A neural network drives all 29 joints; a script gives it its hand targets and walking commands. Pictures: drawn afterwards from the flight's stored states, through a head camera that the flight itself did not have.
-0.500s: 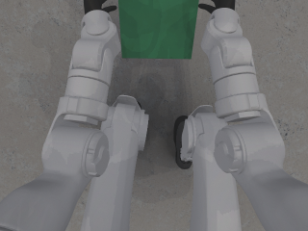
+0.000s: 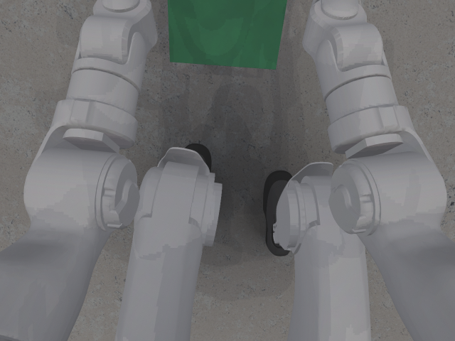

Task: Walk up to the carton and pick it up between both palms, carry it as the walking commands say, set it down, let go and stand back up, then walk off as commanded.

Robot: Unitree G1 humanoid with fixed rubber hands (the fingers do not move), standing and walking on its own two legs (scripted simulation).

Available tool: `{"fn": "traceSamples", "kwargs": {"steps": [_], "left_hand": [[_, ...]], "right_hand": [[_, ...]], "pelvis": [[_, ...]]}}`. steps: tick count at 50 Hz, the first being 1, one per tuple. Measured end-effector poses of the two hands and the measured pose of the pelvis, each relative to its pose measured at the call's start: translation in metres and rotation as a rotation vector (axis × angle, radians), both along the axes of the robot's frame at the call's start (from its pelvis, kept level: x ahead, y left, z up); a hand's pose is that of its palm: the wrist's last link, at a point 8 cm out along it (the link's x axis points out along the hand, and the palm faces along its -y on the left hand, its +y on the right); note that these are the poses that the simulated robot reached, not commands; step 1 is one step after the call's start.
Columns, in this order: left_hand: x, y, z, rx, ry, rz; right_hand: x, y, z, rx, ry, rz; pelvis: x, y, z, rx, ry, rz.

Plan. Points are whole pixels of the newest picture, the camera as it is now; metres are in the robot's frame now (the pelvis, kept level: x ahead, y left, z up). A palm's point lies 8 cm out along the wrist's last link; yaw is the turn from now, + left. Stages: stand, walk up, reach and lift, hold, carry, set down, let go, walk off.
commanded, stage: set down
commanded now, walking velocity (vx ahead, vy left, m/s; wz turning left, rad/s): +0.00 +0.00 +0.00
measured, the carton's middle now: out of the picture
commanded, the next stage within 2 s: none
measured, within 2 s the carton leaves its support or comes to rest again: neither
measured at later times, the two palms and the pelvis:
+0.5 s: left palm out of the picture +0.54 +0.20 -0.19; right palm out of the picture +0.57 -0.05 -0.19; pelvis +0.02 +0.01 -0.03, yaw -1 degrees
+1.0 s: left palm out of the picture +0.55 +0.21 -0.20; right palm out of the picture +0.57 -0.05 -0.20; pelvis +0.03 +0.00 -0.03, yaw +0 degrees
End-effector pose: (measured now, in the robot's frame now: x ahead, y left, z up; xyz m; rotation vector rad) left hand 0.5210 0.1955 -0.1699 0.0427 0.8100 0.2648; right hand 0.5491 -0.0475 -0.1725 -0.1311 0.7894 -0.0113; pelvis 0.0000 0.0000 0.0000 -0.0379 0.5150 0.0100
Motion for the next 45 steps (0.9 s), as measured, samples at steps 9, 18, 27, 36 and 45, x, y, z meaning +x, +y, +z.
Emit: {"fn": "traceSamples", "kwargs": {"steps": [9,18,27,36,45], "left_hand": [[0.015,0.005,-0.015,-0.034,-0.014,0.004],[0.025,0.006,-0.019,-0.045,-0.014,-0.032],[0.022,0.009,-0.021,-0.069,-0.027,-0.041],[0.024,0.009,-0.022,-0.080,-0.023,-0.037],[0.026,0.010,-0.024,-0.085,-0.023,-0.041]], "right_hand": [[0.011,-0.001,-0.011,0.053,-0.010,0.015],[0.018,-0.004,-0.020,0.100,-0.034,0.024],[0.017,-0.004,-0.019,0.095,-0.040,0.032],[0.019,-0.006,-0.022,0.114,-0.035,0.044],[0.022,-0.006,-0.025,0.130,-0.038,0.046]], "pelvis": [[0.010,0.002,-0.009,0.006,0.011,-0.017],[0.017,0.008,-0.023,0.022,0.040,-0.025],[0.024,0.006,-0.028,0.024,0.066,-0.033],[0.028,0.004,-0.028,0.030,0.083,-0.031],[0.032,0.000,-0.026,0.035,0.102,-0.032]]}}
